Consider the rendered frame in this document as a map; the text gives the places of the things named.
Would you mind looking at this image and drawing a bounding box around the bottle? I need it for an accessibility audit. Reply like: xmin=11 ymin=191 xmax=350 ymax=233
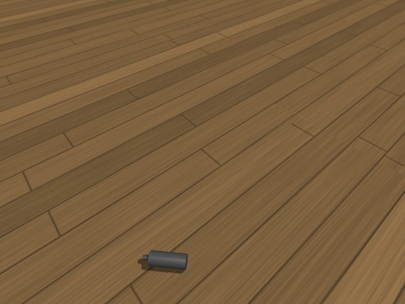
xmin=142 ymin=250 xmax=188 ymax=270

